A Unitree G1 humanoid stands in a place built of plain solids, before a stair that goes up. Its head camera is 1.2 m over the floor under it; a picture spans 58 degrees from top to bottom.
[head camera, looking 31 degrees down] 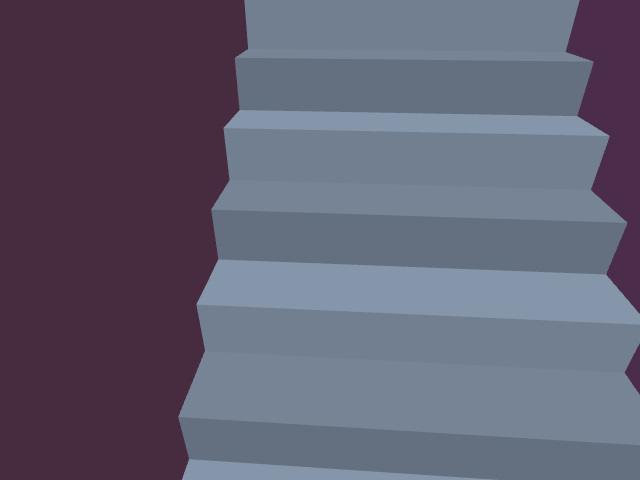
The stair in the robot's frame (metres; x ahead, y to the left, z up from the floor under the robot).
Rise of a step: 0.19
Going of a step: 0.24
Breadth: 1.28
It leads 4 degrees to the right of straight ahead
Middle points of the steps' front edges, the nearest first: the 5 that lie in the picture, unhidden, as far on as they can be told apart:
0.71 -0.26 0.19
0.95 -0.27 0.38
1.19 -0.29 0.57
1.43 -0.31 0.76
1.67 -0.32 0.96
